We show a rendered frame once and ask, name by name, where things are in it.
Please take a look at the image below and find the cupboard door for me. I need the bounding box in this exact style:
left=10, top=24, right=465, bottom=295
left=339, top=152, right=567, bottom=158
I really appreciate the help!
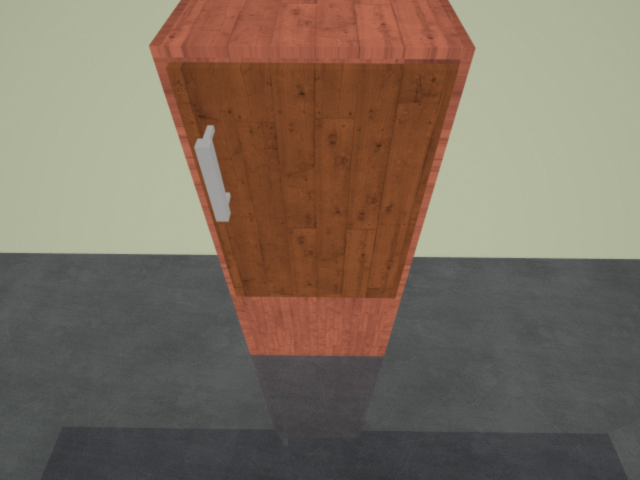
left=166, top=62, right=458, bottom=298

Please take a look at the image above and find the handle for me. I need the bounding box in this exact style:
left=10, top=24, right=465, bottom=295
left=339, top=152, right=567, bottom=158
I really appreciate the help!
left=194, top=125, right=231, bottom=222

